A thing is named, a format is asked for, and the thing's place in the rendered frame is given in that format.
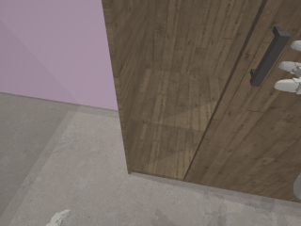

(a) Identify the robot left hand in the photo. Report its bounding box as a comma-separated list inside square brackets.
[45, 209, 71, 226]

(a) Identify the robot right hand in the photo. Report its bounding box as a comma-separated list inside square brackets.
[274, 40, 301, 95]

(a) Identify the handle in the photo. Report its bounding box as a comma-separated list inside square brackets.
[249, 25, 291, 87]

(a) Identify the wardrobe door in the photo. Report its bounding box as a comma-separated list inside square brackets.
[183, 0, 301, 202]

